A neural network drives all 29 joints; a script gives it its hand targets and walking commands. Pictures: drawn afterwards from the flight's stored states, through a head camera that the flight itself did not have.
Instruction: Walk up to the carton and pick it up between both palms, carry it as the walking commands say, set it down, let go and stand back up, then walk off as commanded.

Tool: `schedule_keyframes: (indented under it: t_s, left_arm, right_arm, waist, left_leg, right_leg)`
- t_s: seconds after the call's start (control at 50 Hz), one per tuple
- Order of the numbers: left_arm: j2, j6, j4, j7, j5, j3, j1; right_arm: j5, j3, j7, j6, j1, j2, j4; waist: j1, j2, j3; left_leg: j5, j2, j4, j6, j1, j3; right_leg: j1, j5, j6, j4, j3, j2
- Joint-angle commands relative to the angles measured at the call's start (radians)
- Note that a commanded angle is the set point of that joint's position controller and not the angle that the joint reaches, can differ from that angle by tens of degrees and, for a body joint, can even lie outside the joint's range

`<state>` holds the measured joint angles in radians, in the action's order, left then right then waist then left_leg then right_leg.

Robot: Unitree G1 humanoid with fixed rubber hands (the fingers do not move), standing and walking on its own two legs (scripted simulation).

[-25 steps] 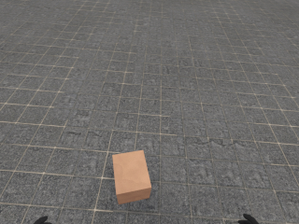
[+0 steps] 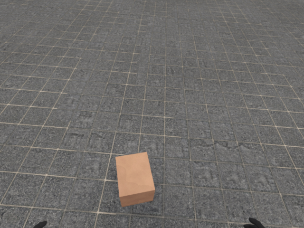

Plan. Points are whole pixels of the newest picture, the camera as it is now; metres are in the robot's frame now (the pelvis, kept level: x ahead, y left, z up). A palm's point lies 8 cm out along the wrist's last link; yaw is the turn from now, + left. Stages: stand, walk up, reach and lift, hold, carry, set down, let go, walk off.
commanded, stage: walk off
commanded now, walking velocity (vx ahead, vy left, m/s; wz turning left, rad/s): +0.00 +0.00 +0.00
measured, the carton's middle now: (134, 179) +0.49 +0.07 -0.68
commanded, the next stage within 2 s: none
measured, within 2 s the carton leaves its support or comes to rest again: neither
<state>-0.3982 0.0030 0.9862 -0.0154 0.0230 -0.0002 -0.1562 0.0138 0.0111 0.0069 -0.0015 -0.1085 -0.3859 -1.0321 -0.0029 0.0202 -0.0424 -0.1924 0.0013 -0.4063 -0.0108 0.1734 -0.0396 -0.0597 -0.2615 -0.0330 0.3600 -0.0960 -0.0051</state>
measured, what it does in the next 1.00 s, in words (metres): walks backwards: right foot, then left foot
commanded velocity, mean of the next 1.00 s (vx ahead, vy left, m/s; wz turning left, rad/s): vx -0.24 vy -0.19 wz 0.00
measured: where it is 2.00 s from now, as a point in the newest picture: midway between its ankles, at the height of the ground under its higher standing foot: outside the picture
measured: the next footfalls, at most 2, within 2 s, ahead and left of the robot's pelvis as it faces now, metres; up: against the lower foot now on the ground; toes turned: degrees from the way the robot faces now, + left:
right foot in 0.42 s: -0.03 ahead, -0.21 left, +0.00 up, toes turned +0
left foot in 0.78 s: -0.16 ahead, -0.05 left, +0.00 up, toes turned +9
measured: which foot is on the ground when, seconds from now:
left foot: down 0.00-0.42, up 0.44-0.76, down 0.78-1.00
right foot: down 0.00-0.18, up 0.20-0.40, down 0.42-0.78, up 0.80-1.00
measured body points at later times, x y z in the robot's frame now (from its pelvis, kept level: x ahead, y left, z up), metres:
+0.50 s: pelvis -0.07 -0.09 -0.01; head -0.03 -0.11 +0.44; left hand -0.04 +0.21 -0.14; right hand -0.01 -0.40 -0.15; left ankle -0.03 +0.09 -0.70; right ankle -0.07 -0.21 -0.74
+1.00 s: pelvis -0.19 -0.18 +0.00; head -0.16 -0.13 +0.45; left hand -0.17 +0.10 -0.17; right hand -0.14 -0.47 -0.11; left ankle -0.20 -0.06 -0.74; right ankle -0.22 -0.38 -0.62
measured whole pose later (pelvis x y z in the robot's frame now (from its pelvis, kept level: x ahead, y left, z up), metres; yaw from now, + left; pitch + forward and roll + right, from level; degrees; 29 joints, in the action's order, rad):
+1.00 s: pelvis -0.19 -0.18 +0.00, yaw +4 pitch +0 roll -5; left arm -0.32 -0.12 0.97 0.01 0.03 -0.09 -0.23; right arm 0.02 0.05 0.07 0.05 -0.23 -0.25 -1.01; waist -0.02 0.04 -0.08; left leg -0.27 0.13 -0.51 -0.01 0.23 0.03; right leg -0.50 -0.39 -0.13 1.27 -0.16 0.09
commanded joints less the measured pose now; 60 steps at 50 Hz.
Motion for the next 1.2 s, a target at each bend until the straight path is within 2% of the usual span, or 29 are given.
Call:
schedule_keyframes:
  t_s: [0.0,0.08,0.14,0.18,0.22,0.24,0.28,0.36,0.38,0.4,0.42,0.44,0.48,0.5,0.54,0.62,0.7,0.74,0.76,0.78,0.8,0.82,0.84,0.88,0.94,1.06,1.12,1.16,1.18]
  left_arm:
    - [-0.163,0.009,-0.037,-0.003,-0.001,-0.031,0.017]
    - [-0.068,-0.021,0.008,-0.011,-0.015,-0.004,-0.054]
    - [-0.121,-0.060,0.023,-0.025,-0.016,-0.027,-0.091]
    - [-0.125,-0.073,0.021,-0.022,-0.018,-0.040,-0.099]
    - [-0.094,-0.089,0.010,-0.010,-0.009,-0.049,-0.085]
    - [-0.076,-0.097,0.004,-0.002,-0.008,-0.050,-0.074]
    - [-0.059,-0.102,-0.007,0.009,-0.012,-0.055,-0.092]
    - [-0.033,-0.108,-0.002,0.026,-0.013,-0.069,-0.182]
    - [-0.029,-0.106,0.004,0.031,-0.008,-0.073,-0.210]
    - [-0.057,-0.103,-0.004,0.036,0.007,-0.081,-0.205]
    - [-0.135,-0.100,-0.033,0.041,0.010,-0.096,-0.171]
    - [-0.206,-0.106,-0.080,0.035,0.000,-0.103,-0.105]
    - [-0.089,-0.108,-0.103,0.015,0.013,-0.072,-0.022]
    - [-0.086,-0.108,-0.112,0.004,0.009,-0.069,0.022]
    - [-0.061,-0.101,-0.125,-0.012,0.000,-0.063,0.024]
    - [-0.009,-0.103,-0.090,-0.030,0.006,-0.050,-0.068]
    - [-0.012,-0.116,-0.057,-0.023,0.008,-0.054,-0.107]
    - [-0.025,-0.119,-0.047,-0.018,-0.001,-0.062,-0.094]
    - [-0.022,-0.120,-0.039,-0.016,-0.007,-0.064,-0.111]
    - [0.026,-0.113,-0.052,-0.009,-0.006,-0.060,-0.163]
    - [-0.001,-0.116,-0.090,-0.009,0.019,-0.077,-0.028]
    - [-0.020,-0.119,-0.089,0.004,0.021,-0.090,0.011]
    - [-0.001,-0.118,-0.075,0.017,0.011,-0.094,-0.023]
    - [-0.009,-0.113,-0.045,0.028,0.019,-0.107,-0.101]
    - [0.022,-0.113,-0.059,0.030,0.011,-0.109,-0.081]
    - [0.072,-0.116,-0.107,0.035,-0.022,-0.079,-0.044]
    - [0.057,-0.114,-0.098,0.029,-0.019,-0.079,-0.105]
    - [0.047,-0.105,-0.054,0.026,-0.006,-0.090,-0.220]
    - [0.010,-0.098,-0.039,0.028,0.007,-0.103,-0.257]
  right_arm:
    - [-0.001,0.032,0.004,-0.009,0.031,-0.180,0.039]
    - [0.001,0.003,-0.003,0.006,-0.008,-0.088,0.026]
    - [0.011,0.026,0.000,0.023,-0.019,-0.171,0.041]
    - [0.011,0.042,0.012,0.033,-0.043,-0.205,0.041]
    - [0.016,0.048,0.025,0.040,-0.064,-0.202,0.047]
    - [0.023,0.053,0.031,0.039,-0.090,-0.199,0.041]
    - [0.027,0.057,0.037,0.041,-0.027,-0.172,0.053]
    - [0.026,0.079,0.038,0.067,-0.004,-0.175,0.050]
    - [0.019,0.084,0.041,0.072,-0.003,-0.175,0.046]
    - [0.016,0.080,0.043,0.072,-0.034,-0.140,0.042]
    - [0.026,0.065,0.042,0.074,-0.114,-0.053,0.040]
    - [0.010,0.052,0.067,0.088,-0.028,-0.020,0.074]
    - [-0.005,0.068,0.073,0.104,-0.018,-0.059,0.057]
    - [-0.005,0.073,0.068,0.096,-0.067,-0.070,0.038]
    - [0.003,0.078,0.061,0.081,-0.117,-0.057,0.011]
    - [-0.007,0.058,0.064,0.075,-0.079,0.010,0.038]
    - [-0.020,0.040,0.077,0.074,-0.140,0.038,0.017]
    - [-0.021,0.039,0.075,0.066,-0.231,0.043,-0.015]
    - [-0.014,0.041,0.073,0.057,-0.278,0.032,-0.029]
    - [0.007,0.056,0.073,0.053,-0.263,-0.060,-0.002]
    - [0.018,0.077,0.076,0.064,-0.201,-0.152,0.023]
    - [0.027,0.071,0.078,0.061,-0.188,-0.104,0.025]
    - [0.024,0.065,0.078,0.059,-0.101,-0.082,0.044]
    - [0.010,0.069,0.077,0.053,-0.017,-0.063,0.082]
    - [0.004,0.074,0.067,0.045,-0.106,-0.037,0.069]
    - [0.029,0.104,0.057,0.049,-0.174,-0.096,0.052]
    - [0.032,0.121,0.050,0.061,-0.142,-0.140,0.057]
    - [0.021,0.125,0.054,0.067,-0.110,-0.143,0.064]
    - [0.021,0.114,0.052,0.063,-0.150,-0.096,0.062]
  waist:
    - [0.000,-0.020,0.040]
    - [-0.006,-0.033,0.035]
    - [-0.016,-0.079,0.054]
    - [-0.030,-0.155,0.078]
    - [-0.054,-0.262,0.093]
    - [-0.060,-0.229,0.091]
    - [-0.017,-0.187,0.077]
    - [0.004,-0.257,0.094]
    - [0.019,-0.226,0.090]
    - [0.017,-0.121,0.070]
    - [-0.008,0.220,0.069]
    - [0.034,0.407,0.049]
    - [-0.010,0.155,-0.020]
    - [-0.050,0.111,-0.016]
    - [-0.041,0.098,0.024]
    - [0.024,0.162,0.046]
    - [0.020,0.162,0.078]
    - [-0.029,0.100,0.079]
    - [-0.051,-0.001,0.055]
    - [-0.020,-0.280,0.061]
    - [-0.082,-0.372,-0.075]
    - [-0.064,-0.188,-0.076]
    - [-0.003,-0.147,-0.071]
    - [0.032,-0.164,-0.035]
    - [-0.019,-0.181,0.010]
    - [-0.082,-0.343,0.029]
    - [-0.063,-0.364,0.038]
    - [-0.008,-0.297,0.056]
    - [0.009,-0.159,0.076]
  left_leg:
    - [0.156,0.100,0.051,0.031,-0.077,-0.083]
    - [0.274,0.126,0.060,0.023,-0.065,-0.102]
    - [0.404,0.207,0.028,0.039,-0.044,-0.158]
    - [0.458,0.279,0.034,0.086,-0.047,-0.229]
    - [0.614,0.410,0.070,0.196,-0.003,-0.334]
    - [0.699,0.436,0.064,0.220,0.008,-0.323]
    - [0.591,0.377,0.044,0.164,0.037,-0.242]
    - [0.405,0.295,0.034,0.087,0.059,-0.188]
    - [0.310,0.268,-0.002,0.060,0.097,-0.158]
    - [0.125,0.216,-0.087,0.024,0.189,-0.112]
    - [-0.280,0.067,-0.321,-0.023,0.316,0.030]
    - [-0.534,-0.043,-0.637,-0.023,0.251,0.017]
    - [-0.419,-0.047,-0.892,0.019,0.236,-0.061]
    - [-0.355,-0.037,-0.917,0.016,0.261,-0.042]
    - [-0.313,-0.021,-0.896,-0.007,0.290,0.008]
    - [-0.383,0.009,-0.610,-0.011,0.262,0.073]
    - [-0.351,0.026,-0.281,0.018,0.162,0.092]
    - [-0.180,0.048,-0.047,0.035,0.034,0.100]
    - [-0.048,0.116,0.159,0.037,-0.064,0.033]
    - [-0.010,0.424,0.197,0.082,-0.189,-0.296]
    - [0.318,0.623,0.199,0.247,0.123,-0.399]
    - [0.451,0.551,0.150,0.259,0.186,-0.300]
    - [0.409,0.452,0.114,0.209,0.192,-0.181]
    - [0.360,0.333,0.065,0.136,0.114,-0.068]
    - [0.440,0.317,0.021,0.148,0.015,-0.043]
    - [0.294,0.293,0.040,0.133,-0.047,-0.071]
    - [0.281,0.319,0.050,0.121,0.021,-0.116]
    - [0.262,0.312,-0.015,0.081,0.080,-0.108]
    - [0.148,0.257,-0.124,0.050,0.184,-0.051]
  right_leg:
    - [-0.085,0.157,0.041,-0.061,-0.039,-0.085]
    - [-0.080,0.198,0.032,-0.031,-0.006,-0.066]
    - [-0.094,0.206,0.017,0.070,0.027,-0.048]
    - [-0.146,0.132,0.005,0.179,0.052,-0.020]
    - [-0.214,-0.278,0.007,0.471,0.060,0.014]
    - [-0.241,-0.325,0.014,0.569,0.016,-0.005]
    - [-0.252,-0.272,0.016,0.524,-0.008,-0.047]
    - [-0.132,-0.122,0.007,0.209,0.098,-0.010]
    - [-0.067,-0.011,0.012,0.070,0.134,0.002]
    - [-0.011,0.027,0.018,-0.019,0.095,-0.017]
    - [-0.001,0.128,0.064,-0.158,-0.157,-0.254]
    - [-0.321,0.174,0.206,-0.162,-0.195,-0.353]
    - [-0.395,0.245,0.189,-0.107,-0.065,-0.254]
    - [-0.327,0.329,0.165,-0.060,-0.019,-0.217]
    - [-0.184,0.459,0.187,-0.012,0.013,-0.195]
    - [-0.025,0.437,0.228,0.001,-0.050,-0.217]
    - [0.036,0.463,0.232,-0.018,-0.122,-0.236]
    - [-0.043,0.383,0.191,-0.013,-0.083,-0.200]
    - [-0.148,0.256,0.133,0.056,-0.025,-0.143]
    - [-0.394,-0.148,0.045,0.268,0.067,-0.034]
    - [-0.490,-0.355,0.015,0.544,0.068,0.050]
    - [-0.415,-0.294,0.009,0.747,-0.097,0.069]
    - [-0.425,-0.232,0.001,0.851,-0.130,0.097]
    - [-0.463,-0.130,-0.052,0.946,-0.102,0.101]
    - [-0.501,-0.128,-0.113,1.001,-0.059,0.102]
    - [-0.383,-0.217,-0.125,0.500,0.084,0.008]
    - [-0.243,-0.181,-0.082,0.268,0.116,-0.010]
    - [-0.089,-0.021,-0.041,-0.001,0.155,-0.008]
    - [0.035,0.019,-0.037,-0.081,0.112,-0.034]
